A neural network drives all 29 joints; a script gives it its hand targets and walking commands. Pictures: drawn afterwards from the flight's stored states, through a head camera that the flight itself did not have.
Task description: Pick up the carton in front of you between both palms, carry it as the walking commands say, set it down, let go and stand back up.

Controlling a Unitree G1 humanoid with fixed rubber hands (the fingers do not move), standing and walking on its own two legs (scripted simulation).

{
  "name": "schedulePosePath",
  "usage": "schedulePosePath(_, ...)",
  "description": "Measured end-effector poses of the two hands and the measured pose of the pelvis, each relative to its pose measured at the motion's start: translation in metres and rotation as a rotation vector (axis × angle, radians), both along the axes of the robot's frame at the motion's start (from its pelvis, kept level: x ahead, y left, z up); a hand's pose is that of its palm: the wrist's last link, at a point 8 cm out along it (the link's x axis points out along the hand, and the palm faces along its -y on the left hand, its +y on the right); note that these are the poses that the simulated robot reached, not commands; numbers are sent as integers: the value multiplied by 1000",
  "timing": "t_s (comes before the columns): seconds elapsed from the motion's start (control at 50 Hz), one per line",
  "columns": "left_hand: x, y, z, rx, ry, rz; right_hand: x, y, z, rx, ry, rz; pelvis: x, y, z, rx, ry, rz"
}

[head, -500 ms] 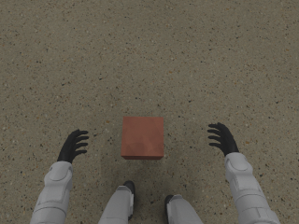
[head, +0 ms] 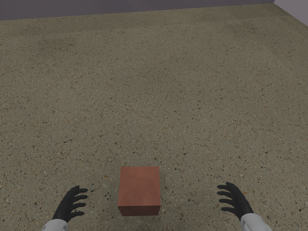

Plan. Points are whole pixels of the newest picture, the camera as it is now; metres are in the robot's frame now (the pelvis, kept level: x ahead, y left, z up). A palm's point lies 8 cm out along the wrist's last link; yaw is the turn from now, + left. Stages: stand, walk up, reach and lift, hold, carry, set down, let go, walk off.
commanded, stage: let go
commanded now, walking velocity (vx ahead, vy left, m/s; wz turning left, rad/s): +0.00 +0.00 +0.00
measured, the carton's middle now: (140, 191) +0.39 +0.05 -0.65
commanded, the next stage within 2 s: stand in 0.24 s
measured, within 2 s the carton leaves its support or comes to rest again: neither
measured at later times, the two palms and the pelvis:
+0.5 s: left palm out of the picture +0.14 +0.29 -0.10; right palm (259, 219) +0.15 -0.28 -0.08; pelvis +0.01 +0.01 -0.01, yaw +0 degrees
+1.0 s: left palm out of the picture +0.12 +0.31 -0.10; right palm (260, 228) +0.13 -0.28 -0.09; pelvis +0.01 +0.02 +0.00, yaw -1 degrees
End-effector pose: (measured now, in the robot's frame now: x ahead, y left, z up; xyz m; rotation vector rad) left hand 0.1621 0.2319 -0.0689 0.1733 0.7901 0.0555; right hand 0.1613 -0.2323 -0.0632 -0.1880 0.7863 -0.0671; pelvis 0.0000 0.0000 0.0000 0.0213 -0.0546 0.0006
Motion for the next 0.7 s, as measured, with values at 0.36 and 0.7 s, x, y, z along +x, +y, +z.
schedulePosePath(0.36, -7, 41, -11, 136, 46, 55, -6, -15, -18, -119, 77, -27, 8, 9, -6, -18, 31, -1)
schedulePosePath(0.7, -28, 69, -35, 179, 165, 52, -15, -44, -17, -223, 145, -80, 17, 16, -5, -23, 47, -11)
